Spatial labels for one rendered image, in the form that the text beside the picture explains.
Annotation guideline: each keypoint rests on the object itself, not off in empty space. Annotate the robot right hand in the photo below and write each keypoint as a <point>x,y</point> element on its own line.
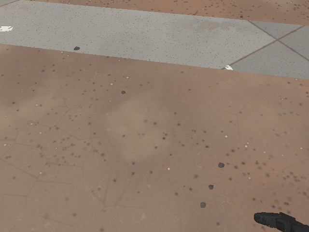
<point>281,221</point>

